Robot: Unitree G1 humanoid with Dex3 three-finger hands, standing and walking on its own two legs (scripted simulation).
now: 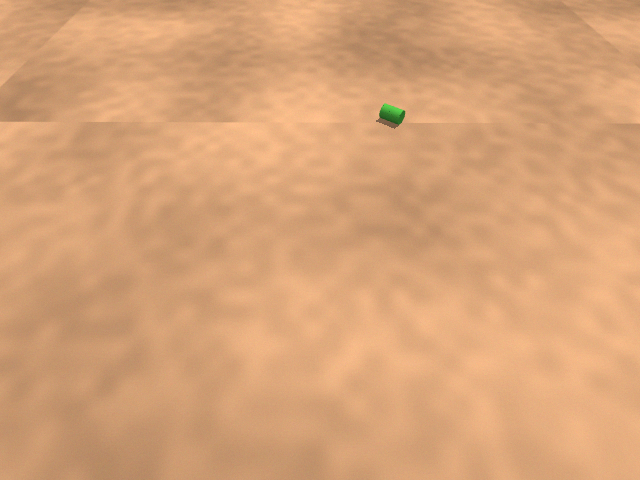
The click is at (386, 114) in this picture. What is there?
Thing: lying can
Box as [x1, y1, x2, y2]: [379, 103, 404, 124]
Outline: 385,103 381,107 379,116 399,124 404,116 404,110
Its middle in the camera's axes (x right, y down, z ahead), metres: +0.42 -0.71 +2.21
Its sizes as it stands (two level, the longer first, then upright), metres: 0.121 0.083 0.083
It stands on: the floor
